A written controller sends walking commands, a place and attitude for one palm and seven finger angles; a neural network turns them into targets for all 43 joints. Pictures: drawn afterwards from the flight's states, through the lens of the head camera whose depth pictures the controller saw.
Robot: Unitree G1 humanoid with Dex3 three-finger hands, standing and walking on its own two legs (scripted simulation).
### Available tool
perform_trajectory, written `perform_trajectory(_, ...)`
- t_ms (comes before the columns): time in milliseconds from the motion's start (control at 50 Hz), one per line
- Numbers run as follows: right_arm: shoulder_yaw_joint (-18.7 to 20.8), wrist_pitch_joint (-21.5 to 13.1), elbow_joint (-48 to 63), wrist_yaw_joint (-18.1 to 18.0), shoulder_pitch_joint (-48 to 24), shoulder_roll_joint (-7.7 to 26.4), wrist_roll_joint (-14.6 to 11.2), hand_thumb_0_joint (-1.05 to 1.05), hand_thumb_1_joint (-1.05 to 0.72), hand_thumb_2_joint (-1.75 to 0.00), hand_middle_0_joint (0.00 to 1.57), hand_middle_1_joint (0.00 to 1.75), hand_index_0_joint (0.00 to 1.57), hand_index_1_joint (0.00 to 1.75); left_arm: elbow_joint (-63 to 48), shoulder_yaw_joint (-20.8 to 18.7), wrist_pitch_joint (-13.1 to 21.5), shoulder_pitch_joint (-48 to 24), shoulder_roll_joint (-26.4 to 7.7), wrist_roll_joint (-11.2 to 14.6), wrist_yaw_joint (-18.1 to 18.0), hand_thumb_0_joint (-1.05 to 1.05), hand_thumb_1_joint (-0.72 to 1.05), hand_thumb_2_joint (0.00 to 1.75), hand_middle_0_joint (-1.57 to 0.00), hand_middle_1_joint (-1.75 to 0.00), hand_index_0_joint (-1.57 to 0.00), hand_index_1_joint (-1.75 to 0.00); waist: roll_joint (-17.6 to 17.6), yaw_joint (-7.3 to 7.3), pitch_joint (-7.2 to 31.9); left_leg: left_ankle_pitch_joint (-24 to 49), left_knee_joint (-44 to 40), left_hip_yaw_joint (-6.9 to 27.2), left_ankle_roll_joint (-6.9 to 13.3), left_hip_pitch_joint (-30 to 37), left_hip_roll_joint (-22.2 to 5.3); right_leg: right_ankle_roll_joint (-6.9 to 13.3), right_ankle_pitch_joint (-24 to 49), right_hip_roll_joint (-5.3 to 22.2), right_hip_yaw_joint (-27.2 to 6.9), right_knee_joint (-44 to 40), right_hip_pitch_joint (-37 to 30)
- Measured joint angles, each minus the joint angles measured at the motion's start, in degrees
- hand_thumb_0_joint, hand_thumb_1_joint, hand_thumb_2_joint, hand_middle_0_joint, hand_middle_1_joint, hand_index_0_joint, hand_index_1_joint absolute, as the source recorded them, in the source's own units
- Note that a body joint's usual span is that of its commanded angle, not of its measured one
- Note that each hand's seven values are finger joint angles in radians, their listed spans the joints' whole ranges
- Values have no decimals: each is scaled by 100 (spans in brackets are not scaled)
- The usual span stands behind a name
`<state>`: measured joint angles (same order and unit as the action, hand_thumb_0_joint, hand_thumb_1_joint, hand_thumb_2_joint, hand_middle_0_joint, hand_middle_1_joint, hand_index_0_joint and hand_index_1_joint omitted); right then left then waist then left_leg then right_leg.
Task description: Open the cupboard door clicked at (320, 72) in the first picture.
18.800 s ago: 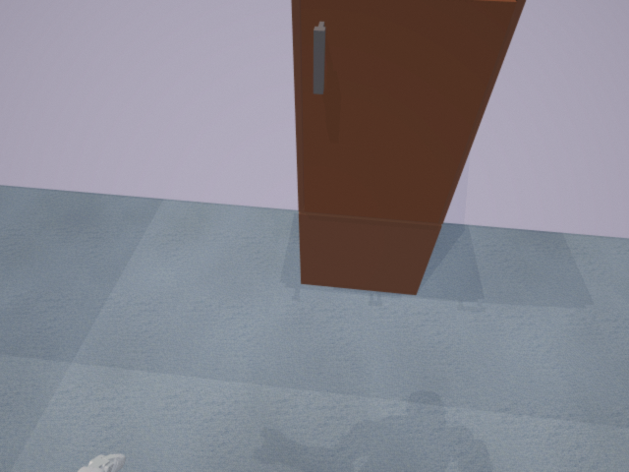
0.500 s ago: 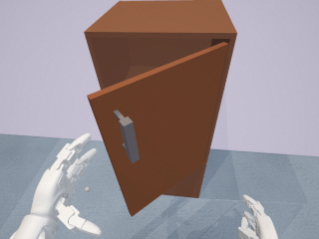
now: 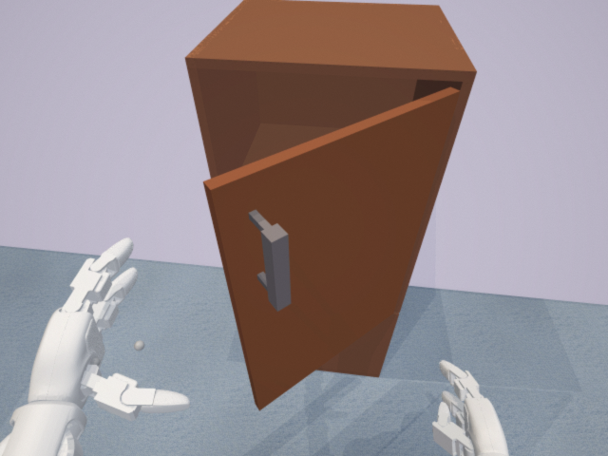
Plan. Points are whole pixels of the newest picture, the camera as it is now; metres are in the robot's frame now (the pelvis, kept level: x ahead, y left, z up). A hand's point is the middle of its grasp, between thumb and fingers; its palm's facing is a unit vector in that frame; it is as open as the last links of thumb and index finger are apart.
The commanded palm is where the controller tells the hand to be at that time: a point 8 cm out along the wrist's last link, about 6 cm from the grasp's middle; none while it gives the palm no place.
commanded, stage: draw the hand back to the body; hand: left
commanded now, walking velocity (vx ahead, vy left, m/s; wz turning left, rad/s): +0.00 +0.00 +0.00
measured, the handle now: (268, 260) +0.31 +0.09 +0.14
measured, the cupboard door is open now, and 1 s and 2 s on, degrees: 43 43 43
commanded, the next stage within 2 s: step back with the hand held close in 0.96 s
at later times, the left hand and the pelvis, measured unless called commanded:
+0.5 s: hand (110, 302) +0.22 +0.24 +0.15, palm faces +0.36 -0.85 -0.39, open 10.0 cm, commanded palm +0.17 +0.29 +0.17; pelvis +0.02 +0.00 +0.01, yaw -2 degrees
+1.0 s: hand (114, 296) +0.23 +0.24 +0.15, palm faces +0.40 -0.83 -0.39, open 7.4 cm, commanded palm +0.18 +0.28 +0.17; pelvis +0.03 -0.01 +0.01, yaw -2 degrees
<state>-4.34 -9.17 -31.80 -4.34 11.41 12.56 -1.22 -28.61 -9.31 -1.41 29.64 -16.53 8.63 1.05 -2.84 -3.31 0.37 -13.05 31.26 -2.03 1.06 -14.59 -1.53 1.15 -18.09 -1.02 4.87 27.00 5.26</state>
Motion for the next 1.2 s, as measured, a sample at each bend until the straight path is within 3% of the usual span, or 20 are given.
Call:
perform_trajectory(80,52,112,-82,2,-3,7,90,1,-90,-90,20,30,20,30,99,25,264,58,9,-341,-489,-1,-25,40,-16,-30,-16,-30,14,-28,-145,112,-256,-63,16,195,7,-17,148,1,-62,-273,-178)
perform_trajectory(220,148,264,-307,23,22,24,142,1,-90,-90,20,30,20,30,326,-115,509,-13,-87,-522,-763,-1,-2,50,-17,-30,-17,-30,25,-12,-257,193,-550,-166,41,445,48,-47,240,43,-160,-522,-374)
perform_trajectory(400,261,409,-371,67,60,32,118,1,-90,-90,20,30,20,30,381,-469,648,42,-241,-516,-783,0,29,63,-19,-30,-19,-30,24,41,-203,128,-651,-268,31,585,49,-52,200,52,-265,-602,-466)
perform_trajectory(700,365,537,-392,73,-72,85,101,1,-90,-90,20,30,20,30,732,-922,610,-283,-310,-432,-802,1,78,84,-20,-30,-21,-30,-7,-23,-177,83,-712,-269,-38,638,-3,8,171,-5,-278,-695,-526)
perform_trajectory(1100,381,589,-406,64,-93,62,95,1,-90,-90,20,30,20,30,712,-847,599,-258,-285,-419,-756,1,89,89,-21,-30,-21,-31,-37,-35,-194,129,-758,-220,-106,663,-61,78,202,-73,-241,-747,-562)
perform_trajectory(1200,351,792,-208,96,-184,95,41,1,-90,-90,20,30,20,30,545,-1175,850,-188,-467,-457,-705,1,89,90,-21,-30,-21,-31,-106,50,-175,106,-573,-252,-95,342,-150,58,265,-143,-283,-671,-265)
